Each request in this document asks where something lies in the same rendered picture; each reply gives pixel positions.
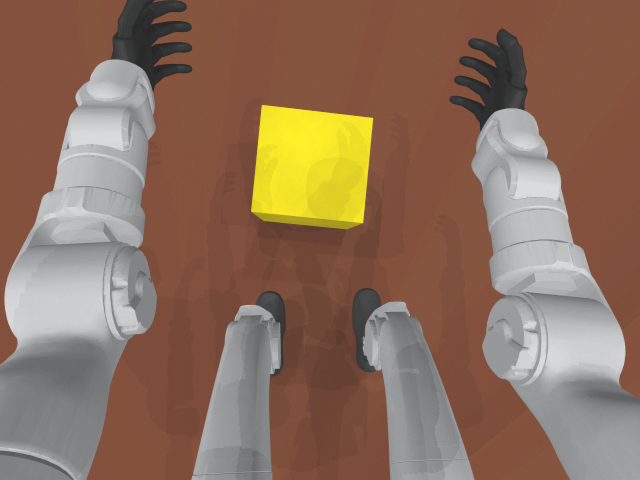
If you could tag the left robot hand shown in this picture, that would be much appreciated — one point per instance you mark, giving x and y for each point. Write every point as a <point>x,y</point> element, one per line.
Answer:
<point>135,36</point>

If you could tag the right robot forearm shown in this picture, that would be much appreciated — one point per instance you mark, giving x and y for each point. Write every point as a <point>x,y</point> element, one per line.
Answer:
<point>533,249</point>

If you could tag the robot right upper arm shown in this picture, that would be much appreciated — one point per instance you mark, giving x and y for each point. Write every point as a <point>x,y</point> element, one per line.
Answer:
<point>563,356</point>

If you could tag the robot left upper arm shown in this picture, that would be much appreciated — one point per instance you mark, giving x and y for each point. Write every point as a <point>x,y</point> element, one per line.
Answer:
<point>73,308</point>

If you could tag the left robot thigh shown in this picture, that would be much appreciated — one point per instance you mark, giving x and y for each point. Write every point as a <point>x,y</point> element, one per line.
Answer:
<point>235,443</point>

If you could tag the robot left shin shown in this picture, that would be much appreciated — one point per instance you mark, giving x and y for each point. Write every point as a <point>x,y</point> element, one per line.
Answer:
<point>246,310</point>

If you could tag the right robot hand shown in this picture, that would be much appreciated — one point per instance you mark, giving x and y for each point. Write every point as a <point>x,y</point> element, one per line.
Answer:
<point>507,80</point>

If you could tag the left robot forearm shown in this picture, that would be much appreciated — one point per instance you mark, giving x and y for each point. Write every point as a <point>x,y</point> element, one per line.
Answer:
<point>102,166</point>

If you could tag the carton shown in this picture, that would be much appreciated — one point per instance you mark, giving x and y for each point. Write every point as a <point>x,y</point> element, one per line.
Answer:
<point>311,167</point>

